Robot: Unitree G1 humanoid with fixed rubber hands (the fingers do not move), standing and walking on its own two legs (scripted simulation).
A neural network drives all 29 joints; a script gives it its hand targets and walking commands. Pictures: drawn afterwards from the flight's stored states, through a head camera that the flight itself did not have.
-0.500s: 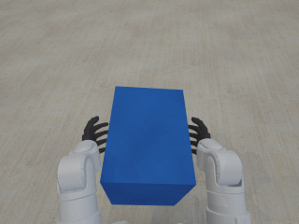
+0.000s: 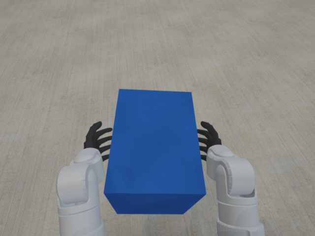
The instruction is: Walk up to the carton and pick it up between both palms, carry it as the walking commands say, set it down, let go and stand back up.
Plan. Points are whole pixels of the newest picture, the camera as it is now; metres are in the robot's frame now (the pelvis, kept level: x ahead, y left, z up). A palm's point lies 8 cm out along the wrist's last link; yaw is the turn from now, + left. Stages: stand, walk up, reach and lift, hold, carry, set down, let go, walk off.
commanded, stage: carry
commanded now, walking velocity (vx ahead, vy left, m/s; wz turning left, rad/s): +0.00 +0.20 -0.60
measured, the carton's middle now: (152, 155) +0.33 +0.03 +0.02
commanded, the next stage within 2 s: none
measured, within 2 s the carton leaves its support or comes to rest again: neither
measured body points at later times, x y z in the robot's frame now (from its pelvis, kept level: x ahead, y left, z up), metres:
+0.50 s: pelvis -0.06 +0.08 +0.00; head -0.01 +0.08 +0.45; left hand +0.27 +0.17 +0.06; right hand +0.21 -0.10 +0.05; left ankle -0.01 +0.18 -0.72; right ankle -0.06 -0.07 -0.69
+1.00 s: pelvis -0.10 +0.15 +0.00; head -0.08 +0.12 +0.45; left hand +0.23 +0.11 +0.07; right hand +0.08 -0.12 +0.06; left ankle -0.04 +0.29 -0.66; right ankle -0.15 +0.04 -0.72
